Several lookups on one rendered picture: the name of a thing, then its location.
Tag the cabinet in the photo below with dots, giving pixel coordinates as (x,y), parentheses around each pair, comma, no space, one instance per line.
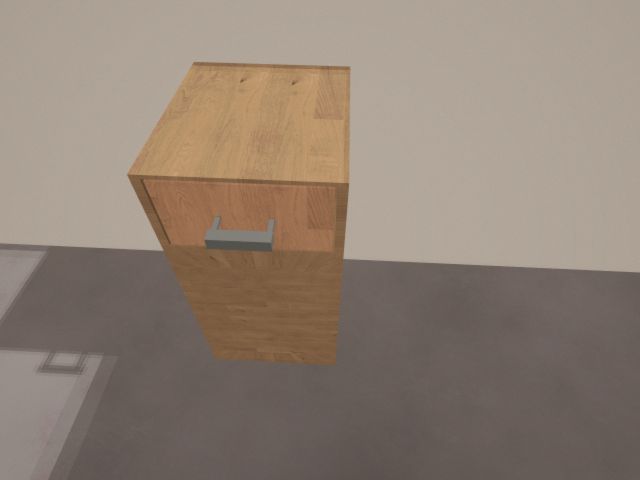
(258,124)

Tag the drawer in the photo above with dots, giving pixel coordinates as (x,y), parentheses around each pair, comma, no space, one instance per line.
(304,215)

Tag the handle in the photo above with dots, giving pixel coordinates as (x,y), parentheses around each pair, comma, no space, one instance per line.
(239,240)

